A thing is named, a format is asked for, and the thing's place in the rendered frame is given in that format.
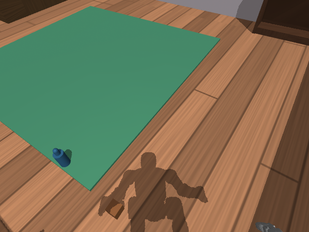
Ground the right robot hand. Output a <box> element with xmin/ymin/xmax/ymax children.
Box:
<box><xmin>255</xmin><ymin>222</ymin><xmax>283</xmax><ymax>232</ymax></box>

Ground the bookshelf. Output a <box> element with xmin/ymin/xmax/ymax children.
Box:
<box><xmin>252</xmin><ymin>0</ymin><xmax>309</xmax><ymax>46</ymax></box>

